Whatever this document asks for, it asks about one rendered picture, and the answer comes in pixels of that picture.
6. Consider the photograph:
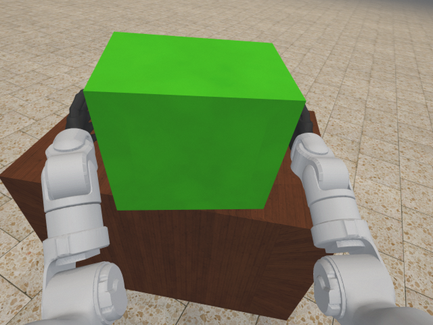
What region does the right robot upper arm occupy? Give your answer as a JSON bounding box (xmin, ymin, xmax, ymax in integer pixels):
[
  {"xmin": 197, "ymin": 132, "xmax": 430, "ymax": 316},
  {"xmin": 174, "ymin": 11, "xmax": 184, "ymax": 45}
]
[{"xmin": 313, "ymin": 254, "xmax": 433, "ymax": 325}]

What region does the robot left hand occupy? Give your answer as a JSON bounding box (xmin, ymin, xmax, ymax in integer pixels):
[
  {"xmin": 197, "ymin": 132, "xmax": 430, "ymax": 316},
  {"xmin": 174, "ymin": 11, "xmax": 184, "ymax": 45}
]
[{"xmin": 65, "ymin": 89, "xmax": 97, "ymax": 143}]

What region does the robot right hand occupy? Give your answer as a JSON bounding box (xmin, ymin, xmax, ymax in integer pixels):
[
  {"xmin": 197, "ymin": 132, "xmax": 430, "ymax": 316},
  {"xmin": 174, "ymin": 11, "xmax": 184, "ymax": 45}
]
[{"xmin": 289, "ymin": 105, "xmax": 313, "ymax": 150}]

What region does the carton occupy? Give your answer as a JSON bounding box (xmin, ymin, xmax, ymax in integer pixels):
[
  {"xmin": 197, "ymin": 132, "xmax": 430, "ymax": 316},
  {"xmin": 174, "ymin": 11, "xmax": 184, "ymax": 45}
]
[{"xmin": 83, "ymin": 32, "xmax": 306, "ymax": 211}]

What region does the robot left forearm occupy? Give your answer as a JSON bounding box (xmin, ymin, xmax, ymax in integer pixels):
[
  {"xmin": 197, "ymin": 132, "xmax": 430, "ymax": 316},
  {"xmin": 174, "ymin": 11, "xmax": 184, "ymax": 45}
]
[{"xmin": 41, "ymin": 128, "xmax": 110, "ymax": 320}]

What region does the robot right forearm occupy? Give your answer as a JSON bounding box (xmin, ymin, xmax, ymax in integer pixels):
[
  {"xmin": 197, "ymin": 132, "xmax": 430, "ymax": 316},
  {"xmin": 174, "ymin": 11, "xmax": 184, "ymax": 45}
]
[{"xmin": 290, "ymin": 133, "xmax": 396, "ymax": 302}]

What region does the left robot upper arm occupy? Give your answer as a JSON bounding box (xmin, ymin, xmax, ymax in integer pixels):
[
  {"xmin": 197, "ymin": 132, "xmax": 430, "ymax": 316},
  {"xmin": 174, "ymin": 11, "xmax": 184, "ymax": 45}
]
[{"xmin": 24, "ymin": 261, "xmax": 128, "ymax": 325}]

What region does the pedestal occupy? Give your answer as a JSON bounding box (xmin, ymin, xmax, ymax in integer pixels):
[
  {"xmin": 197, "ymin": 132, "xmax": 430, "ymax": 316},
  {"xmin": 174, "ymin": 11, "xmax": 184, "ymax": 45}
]
[{"xmin": 0, "ymin": 110, "xmax": 334, "ymax": 320}]

